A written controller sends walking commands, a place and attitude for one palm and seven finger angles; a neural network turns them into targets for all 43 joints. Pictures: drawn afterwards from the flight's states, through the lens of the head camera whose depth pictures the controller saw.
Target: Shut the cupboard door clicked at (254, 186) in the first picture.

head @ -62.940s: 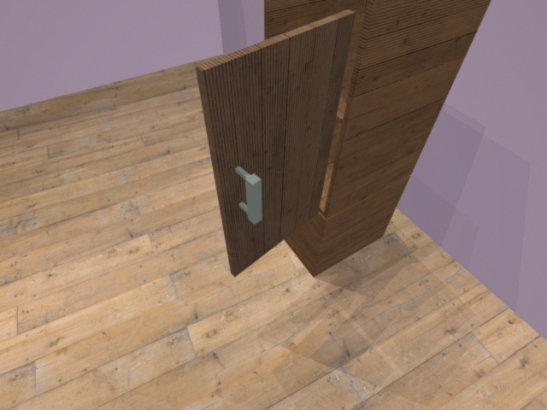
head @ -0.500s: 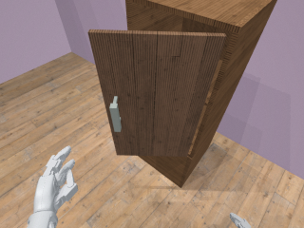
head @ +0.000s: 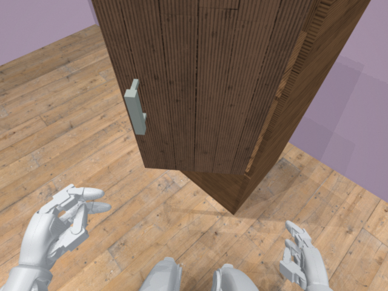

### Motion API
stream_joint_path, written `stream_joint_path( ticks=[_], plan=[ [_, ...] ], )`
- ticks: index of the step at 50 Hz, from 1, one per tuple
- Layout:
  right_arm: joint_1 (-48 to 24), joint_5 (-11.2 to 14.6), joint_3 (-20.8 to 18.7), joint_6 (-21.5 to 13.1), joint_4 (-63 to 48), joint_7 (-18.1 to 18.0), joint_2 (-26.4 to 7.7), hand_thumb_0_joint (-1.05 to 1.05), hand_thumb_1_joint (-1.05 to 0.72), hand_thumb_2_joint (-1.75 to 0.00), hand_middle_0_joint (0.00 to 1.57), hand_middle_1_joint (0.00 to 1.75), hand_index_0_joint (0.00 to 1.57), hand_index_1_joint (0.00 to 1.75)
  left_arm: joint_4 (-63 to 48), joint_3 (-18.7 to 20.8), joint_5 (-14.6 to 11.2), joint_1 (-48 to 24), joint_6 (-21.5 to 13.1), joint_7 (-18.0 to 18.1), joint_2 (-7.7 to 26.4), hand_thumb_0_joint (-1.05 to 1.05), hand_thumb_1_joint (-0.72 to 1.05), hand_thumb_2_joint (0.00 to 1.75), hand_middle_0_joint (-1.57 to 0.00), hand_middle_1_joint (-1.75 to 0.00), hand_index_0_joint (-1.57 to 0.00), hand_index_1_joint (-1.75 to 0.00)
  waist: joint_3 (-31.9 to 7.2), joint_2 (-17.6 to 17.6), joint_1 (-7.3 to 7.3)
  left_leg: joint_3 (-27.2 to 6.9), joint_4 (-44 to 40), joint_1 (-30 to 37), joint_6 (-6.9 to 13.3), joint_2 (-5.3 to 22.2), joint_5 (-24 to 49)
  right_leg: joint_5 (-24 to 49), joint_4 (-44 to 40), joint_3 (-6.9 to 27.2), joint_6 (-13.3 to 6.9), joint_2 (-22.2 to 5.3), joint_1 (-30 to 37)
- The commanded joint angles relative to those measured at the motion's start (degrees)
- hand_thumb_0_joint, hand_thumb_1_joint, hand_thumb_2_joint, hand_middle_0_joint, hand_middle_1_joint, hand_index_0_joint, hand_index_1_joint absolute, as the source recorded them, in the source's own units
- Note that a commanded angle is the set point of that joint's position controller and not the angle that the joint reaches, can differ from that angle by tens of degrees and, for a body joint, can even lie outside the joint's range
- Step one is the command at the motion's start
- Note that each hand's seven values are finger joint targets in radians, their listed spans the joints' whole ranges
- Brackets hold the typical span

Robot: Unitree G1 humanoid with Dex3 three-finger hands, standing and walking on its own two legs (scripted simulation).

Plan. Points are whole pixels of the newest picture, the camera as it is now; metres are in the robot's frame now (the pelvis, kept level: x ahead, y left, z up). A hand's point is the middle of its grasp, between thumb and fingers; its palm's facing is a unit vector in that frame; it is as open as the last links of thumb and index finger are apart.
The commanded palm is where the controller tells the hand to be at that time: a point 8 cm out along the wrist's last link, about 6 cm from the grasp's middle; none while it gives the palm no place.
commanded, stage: raise the hand and make a fist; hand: left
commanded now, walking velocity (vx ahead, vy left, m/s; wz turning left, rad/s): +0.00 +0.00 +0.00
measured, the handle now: (138, 107) +0.48 +0.17 +0.08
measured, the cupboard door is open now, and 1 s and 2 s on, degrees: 38 38 38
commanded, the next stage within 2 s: bring the fist close to the handle in 1.22 s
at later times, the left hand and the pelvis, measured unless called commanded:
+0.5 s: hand (72, 212) +0.24 +0.23 +0.07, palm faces +0.03 -1.00 -0.02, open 3.1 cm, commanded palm +0.21 +0.29 +0.08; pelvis +0.02 +0.05 +0.02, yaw -1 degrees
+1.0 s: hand (65, 199) +0.25 +0.25 +0.08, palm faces +0.02 -1.00 -0.02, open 3.1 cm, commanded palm +0.23 +0.30 +0.09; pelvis +0.02 +0.06 +0.03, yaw -1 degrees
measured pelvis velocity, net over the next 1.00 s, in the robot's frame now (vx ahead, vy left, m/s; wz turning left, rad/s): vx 0.02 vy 0.06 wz -0.02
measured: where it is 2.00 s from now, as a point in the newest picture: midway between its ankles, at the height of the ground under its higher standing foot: outside the picture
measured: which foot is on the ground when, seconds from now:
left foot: down 0.00-1.00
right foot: down 0.00-1.00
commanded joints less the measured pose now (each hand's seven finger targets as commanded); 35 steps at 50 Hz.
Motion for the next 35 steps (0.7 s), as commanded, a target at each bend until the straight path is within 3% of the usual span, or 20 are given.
stream_joint_path(
  ticks=[1, 5, 8, 10, 12, 13, 15, 19, 24, 27, 29, 35],
  plan=[
    [-1.40, 0.25, -4.13, -1.78, -10.02, -0.36, -7.02, 0.00, -0.90, -0.90, 0.20, 0.30, 0.20, 0.30, -12.19, 7.03, -1.70, 5.71, -1.76, 2.49, 6.34, 0.00, 0.90, 0.90, -0.84, -1.00, -0.84, -1.00, -15.45, -2.37, 0.95, -1.89, -7.68, 1.11, 0.19, 1.10, 14.42, 18.79, -16.86, 22.14, 9.58, -8.51, 24.83],
    [-0.93, -0.31, -4.16, -1.11, -9.75, -0.17, -7.48, 0.00, -0.90, -0.90, 0.20, 0.30, 0.20, 0.30, -11.27, 4.57, -0.27, 4.92, -4.55, 4.09, 4.78, 0.00, 0.90, 0.90, -0.92, -1.08, -0.92, -1.08, -12.14, -3.97, -0.12, -1.88, -8.74, 1.31, 0.27, 1.09, 13.78, 16.47, -15.64, 19.63, 8.72, -7.31, 20.92],
    [-0.57, -0.55, -4.03, -0.76, -10.39, -0.25, -8.32, 0.00, -0.90, -0.90, 0.20, 0.30, 0.20, 0.30, -11.89, 2.96, 0.25, 3.86, -6.20, 4.38, 4.83, 0.00, 0.90, 0.90, -0.97, -1.14, -0.97, -1.14, -10.76, -2.71, -0.40, -1.56, -9.41, 2.62, 0.83, 0.85, 13.17, 12.33, -15.00, 17.40, 7.41, -5.90, 17.58],
    [-0.08, -0.47, -4.27, -0.71, -10.69, -0.32, -8.64, 0.00, -0.90, -0.90, 0.20, 0.30, 0.20, 0.30, -12.58, 2.21, 0.41, 4.14, -6.97, 4.53, 4.59, 0.00, 0.90, 0.90, -1.01, -1.18, -1.01, -1.18, -12.14, -2.85, -0.54, -1.52, -10.23, 3.93, 0.91, 0.87, 12.88, 10.80, -14.97, 16.28, 6.92, -5.49, 17.02],
    [0.23, -0.57, -4.24, -0.67, -11.17, -0.42, -8.87, 0.00, -0.90, -0.90, 0.20, 0.30, 0.20, 0.30, -14.43, 1.95, 0.56, 3.25, -7.55, 5.14, 4.97, 0.00, 0.90, 0.90, -1.04, -1.22, -1.04, -1.22, -12.65, -0.56, -0.27, -1.52, -11.67, 5.91, 0.95, 0.79, 13.26, 9.64, -14.33, 14.00, 5.64, -4.58, 16.15],
    [-0.01, -0.65, -4.11, -0.47, -11.35, -0.50, -9.15, 0.00, -0.90, -0.90, 0.20, 0.30, 0.20, 0.30, -15.88, 1.86, 0.81, 2.62, -7.57, 5.67, 5.85, 0.00, 0.90, 0.90, -1.06, -1.24, -1.06, -1.24, -12.66, 1.68, 0.04, -1.70, -12.11, 7.32, 1.06, 0.84, 14.18, 10.02, -13.58, 13.19, 4.97, -3.87, 15.49],
    [0.50, -0.78, -4.17, -0.25, -11.62, -0.41, -9.02, 0.00, -0.90, -0.90, 0.20, 0.30, 0.20, 0.30, -17.32, 0.69, 1.37, 3.62, -7.62, 6.72, 4.71, 0.00, 0.90, 0.90, -1.10, -1.28, -1.10, -1.28, -13.77, 2.77, 0.21, -2.19, -14.20, 10.78, 0.70, 0.95, 15.75, 11.30, -12.35, 9.74, 4.10, -2.97, 14.53],
    [0.85, -0.99, -4.00, 0.93, -12.10, -0.35, -9.44, 0.00, -0.90, -0.90, 0.20, 0.30, 0.20, 0.30, -16.65, -0.55, 2.22, 3.54, -6.01, 8.38, 3.94, 0.00, 0.90, 0.90, -1.17, -1.36, -1.17, -1.36, -11.69, 1.75, -0.44, -3.43, -16.25, 12.79, -0.10, 1.27, 16.20, 11.62, -11.94, 6.92, 3.67, -2.00, 12.54],
    [1.52, -1.03, -3.60, 2.03, -13.21, 0.08, -9.83, 0.00, -0.90, -0.90, 0.20, 0.30, 0.20, 0.30, -17.69, -2.27, 3.66, 2.40, -3.92, 9.29, 3.61, 0.00, 0.90, 0.90, -1.26, -1.46, -1.26, -1.46, -11.85, 4.56, -0.56, -4.90, -18.13, 16.76, -1.51, 1.89, 19.03, 12.26, -12.00, 5.45, 3.36, -1.71, 11.69],
    [1.69, -0.94, -3.41, 2.46, -13.61, 0.18, -9.93, 0.00, -0.90, -0.90, 0.20, 0.30, 0.20, 0.30, -17.12, -2.32, 3.62, 1.14, -3.07, 9.38, 3.54, 0.00, 0.90, 0.90, -1.30, -1.50, -1.30, -1.50, -10.92, 2.36, -0.95, -5.17, -18.66, 16.56, -1.88, 1.92, 17.96, 11.96, -12.67, 5.26, 3.46, -1.52, 12.11],
    [1.51, -1.09, -3.20, 2.71, -13.88, 0.24, -10.00, 0.00, -0.90, -0.90, 0.20, 0.30, 0.20, 0.30, -17.87, -2.45, 3.84, -0.54, -2.83, 9.55, 3.74, 0.00, 0.90, 0.90, -1.30, -1.50, -1.30, -1.50, -10.94, 4.27, -0.91, -5.69, -19.05, 17.65, -2.29, 2.16, 18.11, 11.51, -12.47, 5.06, 3.31, -1.52, 11.24],
    [1.95, -0.99, -3.06, 3.03, -13.82, 0.50, -10.06, 0.00, -0.90, -0.90, 0.20, 0.30, 0.20, 0.30, -18.01, -2.80, 4.15, -2.56, -2.22, 9.89, 3.75, 0.00, 0.90, 0.90, -1.30, -1.50, -1.30, -1.50, -11.51, 4.11, -1.03, -6.89, -20.24, 20.05, -3.10, 2.57, 19.24, 11.67, -12.96, 4.87, 3.38, -1.45, 11.41]
  ],
)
